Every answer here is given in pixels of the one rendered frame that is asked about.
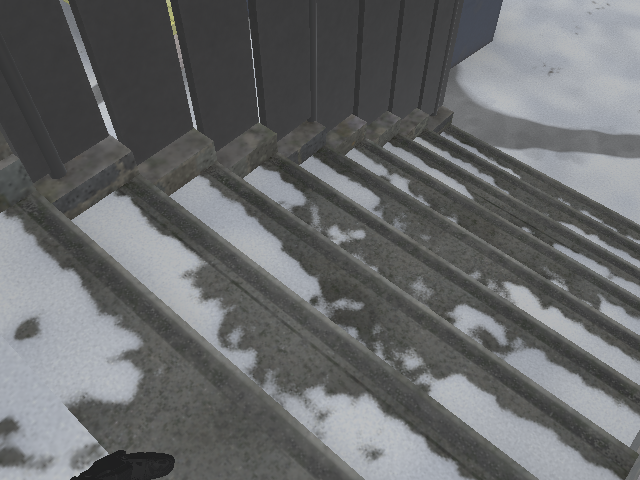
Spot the robot left hand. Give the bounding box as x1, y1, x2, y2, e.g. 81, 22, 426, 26
70, 450, 175, 480

